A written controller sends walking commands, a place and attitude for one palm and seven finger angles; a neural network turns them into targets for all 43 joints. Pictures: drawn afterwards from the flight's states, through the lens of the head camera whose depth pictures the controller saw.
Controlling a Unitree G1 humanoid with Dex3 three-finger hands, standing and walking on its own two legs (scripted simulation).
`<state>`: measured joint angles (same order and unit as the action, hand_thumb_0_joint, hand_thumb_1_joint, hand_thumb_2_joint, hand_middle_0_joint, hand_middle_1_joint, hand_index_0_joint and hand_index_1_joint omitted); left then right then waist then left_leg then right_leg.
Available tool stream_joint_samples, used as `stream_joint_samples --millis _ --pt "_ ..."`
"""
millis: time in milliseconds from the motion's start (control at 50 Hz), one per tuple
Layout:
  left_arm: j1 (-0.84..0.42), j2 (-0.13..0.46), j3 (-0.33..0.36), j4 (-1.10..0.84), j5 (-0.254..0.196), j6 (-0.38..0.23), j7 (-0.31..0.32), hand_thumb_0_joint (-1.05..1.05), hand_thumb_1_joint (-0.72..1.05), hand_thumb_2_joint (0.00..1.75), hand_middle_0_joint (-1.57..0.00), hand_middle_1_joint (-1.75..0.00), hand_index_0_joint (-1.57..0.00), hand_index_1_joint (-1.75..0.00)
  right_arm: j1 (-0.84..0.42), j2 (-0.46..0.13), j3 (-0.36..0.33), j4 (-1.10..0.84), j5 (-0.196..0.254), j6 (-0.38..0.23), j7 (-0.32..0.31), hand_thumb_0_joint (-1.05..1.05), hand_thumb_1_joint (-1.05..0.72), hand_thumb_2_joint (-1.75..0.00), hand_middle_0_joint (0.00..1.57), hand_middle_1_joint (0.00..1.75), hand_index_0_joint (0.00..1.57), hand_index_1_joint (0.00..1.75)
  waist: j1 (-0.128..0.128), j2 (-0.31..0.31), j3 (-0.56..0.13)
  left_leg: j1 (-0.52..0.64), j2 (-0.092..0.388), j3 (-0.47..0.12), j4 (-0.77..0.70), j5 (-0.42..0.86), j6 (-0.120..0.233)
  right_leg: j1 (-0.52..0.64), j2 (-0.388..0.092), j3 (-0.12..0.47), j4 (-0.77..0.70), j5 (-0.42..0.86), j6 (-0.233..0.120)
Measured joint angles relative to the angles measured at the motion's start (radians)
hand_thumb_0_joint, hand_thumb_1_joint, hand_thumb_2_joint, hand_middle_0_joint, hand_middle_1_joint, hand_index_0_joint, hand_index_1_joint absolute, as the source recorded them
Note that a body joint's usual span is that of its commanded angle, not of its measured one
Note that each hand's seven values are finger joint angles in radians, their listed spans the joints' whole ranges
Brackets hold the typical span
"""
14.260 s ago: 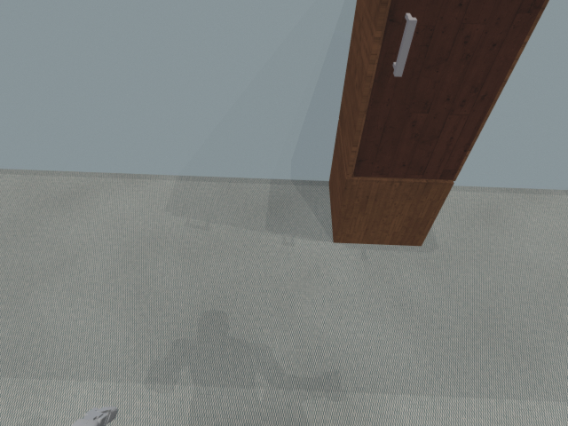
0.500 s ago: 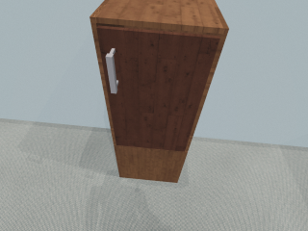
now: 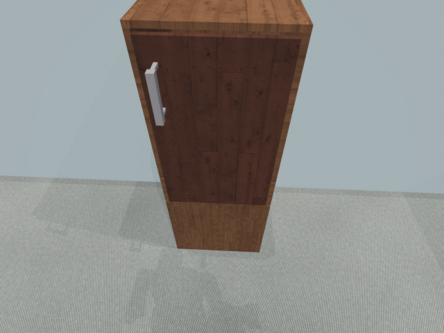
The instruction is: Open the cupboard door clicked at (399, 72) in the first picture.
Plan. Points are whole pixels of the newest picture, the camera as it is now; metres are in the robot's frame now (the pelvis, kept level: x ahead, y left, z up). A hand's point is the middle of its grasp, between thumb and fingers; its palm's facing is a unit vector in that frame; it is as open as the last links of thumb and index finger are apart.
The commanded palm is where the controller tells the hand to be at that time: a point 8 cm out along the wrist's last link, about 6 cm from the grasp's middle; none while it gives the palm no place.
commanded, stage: come to a stop and stand still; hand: left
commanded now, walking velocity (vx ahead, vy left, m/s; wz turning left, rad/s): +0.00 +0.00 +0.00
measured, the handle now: (157, 94) +0.59 +0.18 +0.13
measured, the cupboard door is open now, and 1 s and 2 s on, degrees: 0 0 0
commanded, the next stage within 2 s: look again from close up in 1.66 s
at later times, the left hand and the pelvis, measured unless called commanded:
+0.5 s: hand out of the picture -0.05 +0.22 -0.16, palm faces +0.01 -0.97 -0.25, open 7.4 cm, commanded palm none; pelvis -0.06 +0.01 +0.01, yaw +1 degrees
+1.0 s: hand out of the picture -0.08 +0.25 -0.19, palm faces +0.06 -0.96 -0.26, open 7.4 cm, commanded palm none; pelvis -0.11 +0.03 -0.01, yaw +2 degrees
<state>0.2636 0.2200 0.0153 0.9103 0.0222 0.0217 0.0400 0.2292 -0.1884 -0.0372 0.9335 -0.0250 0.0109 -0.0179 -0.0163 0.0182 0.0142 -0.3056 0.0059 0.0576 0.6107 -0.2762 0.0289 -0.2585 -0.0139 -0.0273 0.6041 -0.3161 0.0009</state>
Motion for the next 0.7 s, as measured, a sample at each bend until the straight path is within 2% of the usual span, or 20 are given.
stream_joint_samples --millis 120,460,700 --pt "0.000 0.006 -0.010 -0.018 0.001 0.004 -0.010 0.00 0.91 0.90 -0.20 -0.30 -0.20 -0.30 0.029 -0.016 0.001 -0.015 -0.003 0.004 0.013 0.00 -0.90 -0.90 0.20 0.29 0.20 0.30 -0.002 -0.008 -0.031 -0.001 -0.005 0.002 0.004 0.019 0.008 -0.003 -0.006 0.002 0.010 0.015 0.004" --pt "0.062 0.024 -0.007 0.071 0.004 -0.003 -0.028 0.00 0.90 0.90 -0.21 -0.30 -0.20 -0.30 0.060 -0.052 0.004 0.069 0.002 0.007 0.022 0.00 -0.90 -0.90 0.20 0.29 0.20 0.30 0.010 -0.019 0.000 -0.013 -0.014 -0.004 -0.104 0.110 0.016 -0.016 -0.006 0.001 -0.091 0.098 0.005" --pt "0.067 0.016 0.000 0.128 0.008 0.002 -0.035 0.00 0.90 0.90 -0.20 -0.30 -0.20 -0.30 0.017 -0.056 -0.003 0.114 0.005 0.014 0.018 0.00 -0.90 -0.90 0.20 0.29 0.20 0.30 0.022 -0.017 0.005 -0.024 -0.026 -0.014 -0.129 0.043 0.011 -0.027 -0.007 0.006 -0.107 0.031 -0.003"
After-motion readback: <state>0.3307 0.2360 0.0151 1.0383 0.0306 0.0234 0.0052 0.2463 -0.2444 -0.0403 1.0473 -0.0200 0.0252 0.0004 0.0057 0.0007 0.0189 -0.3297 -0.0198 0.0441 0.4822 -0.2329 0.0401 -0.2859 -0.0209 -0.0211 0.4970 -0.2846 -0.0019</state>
